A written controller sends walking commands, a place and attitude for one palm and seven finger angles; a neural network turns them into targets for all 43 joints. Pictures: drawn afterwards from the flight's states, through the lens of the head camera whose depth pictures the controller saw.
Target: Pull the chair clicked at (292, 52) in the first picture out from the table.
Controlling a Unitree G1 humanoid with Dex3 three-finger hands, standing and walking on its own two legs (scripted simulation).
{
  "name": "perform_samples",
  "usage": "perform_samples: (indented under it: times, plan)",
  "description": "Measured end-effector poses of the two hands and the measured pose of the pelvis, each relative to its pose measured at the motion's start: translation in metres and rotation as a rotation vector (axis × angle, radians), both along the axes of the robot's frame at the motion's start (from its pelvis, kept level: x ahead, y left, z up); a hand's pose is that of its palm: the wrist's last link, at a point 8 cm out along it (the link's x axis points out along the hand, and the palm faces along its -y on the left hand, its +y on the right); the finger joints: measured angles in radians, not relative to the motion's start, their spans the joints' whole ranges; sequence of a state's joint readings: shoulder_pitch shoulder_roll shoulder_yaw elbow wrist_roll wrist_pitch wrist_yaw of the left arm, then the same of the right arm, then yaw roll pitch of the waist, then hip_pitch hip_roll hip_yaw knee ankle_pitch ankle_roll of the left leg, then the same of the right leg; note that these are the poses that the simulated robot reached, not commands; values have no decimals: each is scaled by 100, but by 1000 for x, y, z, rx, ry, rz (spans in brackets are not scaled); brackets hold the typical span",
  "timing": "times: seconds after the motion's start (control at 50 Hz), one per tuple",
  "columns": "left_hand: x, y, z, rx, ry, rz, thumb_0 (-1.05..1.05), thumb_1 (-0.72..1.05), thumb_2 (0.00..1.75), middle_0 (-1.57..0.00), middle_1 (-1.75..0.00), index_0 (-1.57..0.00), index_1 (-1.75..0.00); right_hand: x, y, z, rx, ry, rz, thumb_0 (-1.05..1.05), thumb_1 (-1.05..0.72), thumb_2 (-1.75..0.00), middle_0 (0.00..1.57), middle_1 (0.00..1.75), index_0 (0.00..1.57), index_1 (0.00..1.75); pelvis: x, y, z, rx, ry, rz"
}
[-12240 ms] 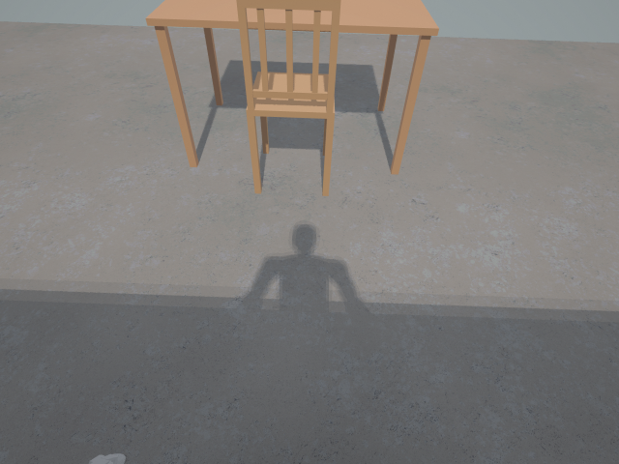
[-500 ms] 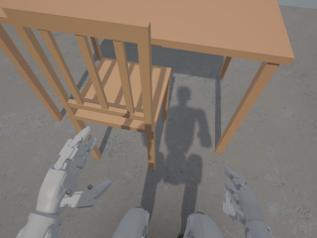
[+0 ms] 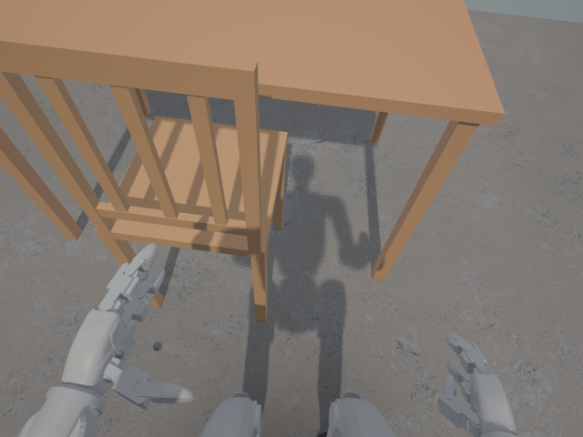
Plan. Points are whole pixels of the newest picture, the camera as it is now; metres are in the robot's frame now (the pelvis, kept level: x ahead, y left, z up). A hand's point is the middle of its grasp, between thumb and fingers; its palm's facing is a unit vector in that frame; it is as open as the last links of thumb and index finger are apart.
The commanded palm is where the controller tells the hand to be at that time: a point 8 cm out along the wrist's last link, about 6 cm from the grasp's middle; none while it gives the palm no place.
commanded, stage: raise the hand toward the chair's back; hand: left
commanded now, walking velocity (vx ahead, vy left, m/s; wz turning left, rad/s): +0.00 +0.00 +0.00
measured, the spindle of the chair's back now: (151, 162) +0.52 +0.26 +0.03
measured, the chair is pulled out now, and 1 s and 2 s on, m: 0.00 0.00 0.00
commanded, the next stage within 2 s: aim the fingers beside a spindle in 0.94 s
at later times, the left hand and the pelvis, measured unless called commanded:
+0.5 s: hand (127, 300) +0.27 +0.21 +0.07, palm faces -0.07 -1.00 -0.06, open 16.9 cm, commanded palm +0.24 +0.26 +0.06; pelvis +0.02 +0.00 +0.01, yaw +0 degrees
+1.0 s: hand (137, 313) +0.25 +0.20 +0.06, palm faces -0.10 -0.99 -0.05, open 16.9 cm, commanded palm +0.23 +0.26 +0.06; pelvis +0.01 +0.00 +0.02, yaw +0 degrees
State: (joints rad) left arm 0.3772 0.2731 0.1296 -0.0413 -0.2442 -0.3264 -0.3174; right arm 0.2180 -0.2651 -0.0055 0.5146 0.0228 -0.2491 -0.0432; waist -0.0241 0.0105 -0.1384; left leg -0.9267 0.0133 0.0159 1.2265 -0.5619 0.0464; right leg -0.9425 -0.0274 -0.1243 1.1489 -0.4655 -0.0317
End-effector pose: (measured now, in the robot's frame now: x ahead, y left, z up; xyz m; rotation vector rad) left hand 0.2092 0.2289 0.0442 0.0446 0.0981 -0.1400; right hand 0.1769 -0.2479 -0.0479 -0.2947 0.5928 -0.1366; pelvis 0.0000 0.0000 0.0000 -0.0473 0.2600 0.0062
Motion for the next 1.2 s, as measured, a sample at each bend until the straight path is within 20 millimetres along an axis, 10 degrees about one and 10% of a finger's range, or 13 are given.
perform_samples:
  times: [0.26,1.2]
  plan:
    - [19,22,13,15,6,42,-1,-47,31,-6,-8,-6,-8,27,37,3,77,1,85,1,-90,-90,20,30,21,30,14,3,10,-7,3,9]
    - [33,24,16,7,-39,52,-2,-50,30,-6,-8,-6,-8,6,12,-2,47,49,51,1,-90,-90,20,30,21,30,10,-4,13,-2,1,13]
